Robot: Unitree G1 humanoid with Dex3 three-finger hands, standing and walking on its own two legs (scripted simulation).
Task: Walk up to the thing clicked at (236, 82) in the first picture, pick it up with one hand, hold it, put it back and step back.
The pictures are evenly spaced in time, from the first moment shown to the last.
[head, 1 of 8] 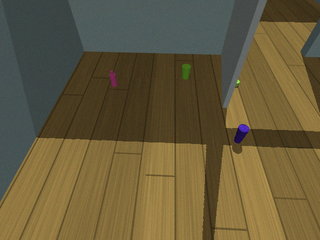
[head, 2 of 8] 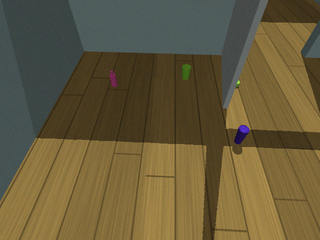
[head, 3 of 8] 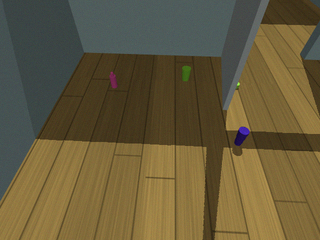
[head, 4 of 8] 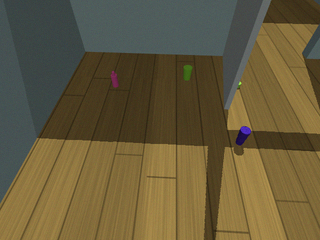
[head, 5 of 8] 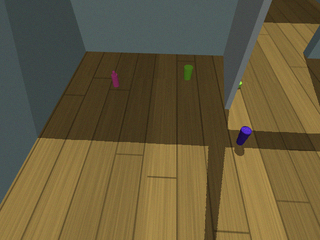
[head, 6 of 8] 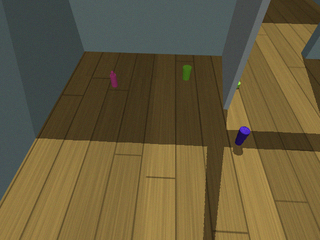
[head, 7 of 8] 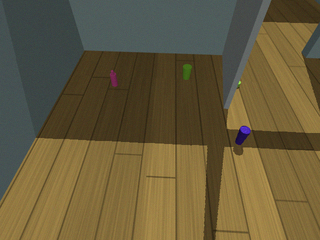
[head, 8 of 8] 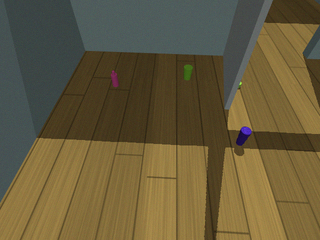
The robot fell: no
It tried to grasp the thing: no
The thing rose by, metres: 0.00
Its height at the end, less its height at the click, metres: +0.00
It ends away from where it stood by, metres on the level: 0.00
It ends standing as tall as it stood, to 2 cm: yes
